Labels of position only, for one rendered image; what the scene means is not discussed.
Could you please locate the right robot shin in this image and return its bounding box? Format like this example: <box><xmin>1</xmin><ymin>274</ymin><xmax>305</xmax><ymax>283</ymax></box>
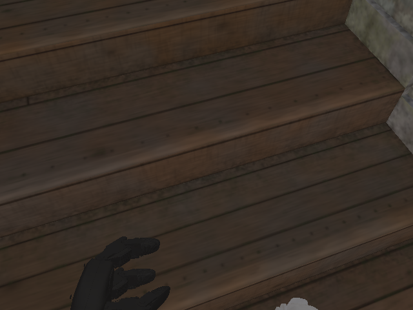
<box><xmin>287</xmin><ymin>298</ymin><xmax>308</xmax><ymax>307</ymax></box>

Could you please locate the robot left hand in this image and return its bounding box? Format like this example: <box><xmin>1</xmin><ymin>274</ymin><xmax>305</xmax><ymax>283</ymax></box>
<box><xmin>70</xmin><ymin>236</ymin><xmax>170</xmax><ymax>310</ymax></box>

